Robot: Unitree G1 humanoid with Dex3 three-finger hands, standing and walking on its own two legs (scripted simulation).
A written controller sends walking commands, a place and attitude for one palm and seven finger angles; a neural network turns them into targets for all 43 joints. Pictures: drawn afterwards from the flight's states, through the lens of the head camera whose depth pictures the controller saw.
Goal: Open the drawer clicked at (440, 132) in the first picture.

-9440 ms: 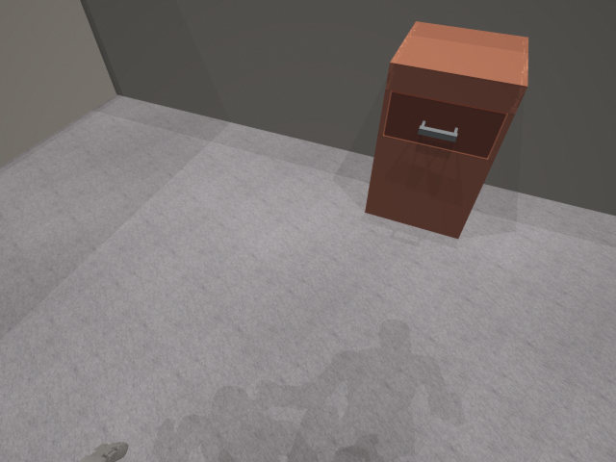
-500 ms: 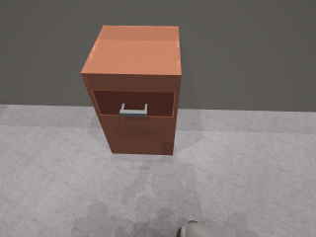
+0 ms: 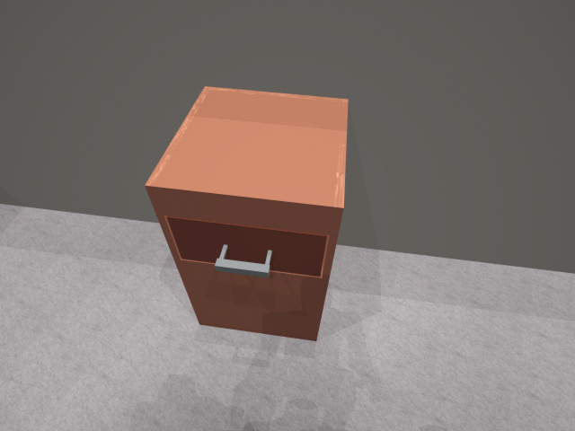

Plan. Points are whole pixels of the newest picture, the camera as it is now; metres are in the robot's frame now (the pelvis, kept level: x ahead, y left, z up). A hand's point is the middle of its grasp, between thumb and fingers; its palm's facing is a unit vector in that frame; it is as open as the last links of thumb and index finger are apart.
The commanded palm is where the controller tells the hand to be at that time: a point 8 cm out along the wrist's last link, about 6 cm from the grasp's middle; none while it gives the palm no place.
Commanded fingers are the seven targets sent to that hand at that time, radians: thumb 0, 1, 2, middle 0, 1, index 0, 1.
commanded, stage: come to a stop and stand still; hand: left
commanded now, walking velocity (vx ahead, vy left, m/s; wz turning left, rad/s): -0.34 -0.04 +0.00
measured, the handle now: (244, 260) +0.54 +0.16 -0.25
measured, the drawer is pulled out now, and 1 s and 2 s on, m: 0.00 0.00 0.00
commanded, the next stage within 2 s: look again from close up in 1.38 s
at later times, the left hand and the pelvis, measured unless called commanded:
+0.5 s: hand out of the picture +0.03 +0.16 -0.16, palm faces +0.00 -0.95 -0.31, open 7.4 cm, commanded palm none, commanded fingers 0.00 0.90 0.90 -0.20 -0.30 -0.20 -0.30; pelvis -0.02 -0.05 -0.01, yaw -3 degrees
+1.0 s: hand out of the picture -0.02 +0.17 -0.18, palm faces +0.07 -0.97 -0.22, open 7.4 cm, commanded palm none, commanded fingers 0.00 0.90 0.90 -0.20 -0.30 -0.20 -0.30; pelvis +0.00 -0.02 -0.01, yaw -1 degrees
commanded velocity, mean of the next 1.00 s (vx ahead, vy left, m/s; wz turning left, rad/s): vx -0.02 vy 0.05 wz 0.00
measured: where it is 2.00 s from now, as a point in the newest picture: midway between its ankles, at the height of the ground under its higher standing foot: outside the picture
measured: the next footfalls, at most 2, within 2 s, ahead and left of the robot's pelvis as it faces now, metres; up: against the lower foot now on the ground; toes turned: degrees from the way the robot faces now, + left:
left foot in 0.04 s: +0.11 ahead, +0.12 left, +0.00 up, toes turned +5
right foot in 0.44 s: +0.01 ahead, -0.16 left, +0.00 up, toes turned -4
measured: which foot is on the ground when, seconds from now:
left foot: up 0.00-0.02, down 0.04-0.44, up 0.46-0.90, down 0.92-1.00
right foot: down 0.00-0.14, up 0.16-0.42, down 0.44-1.00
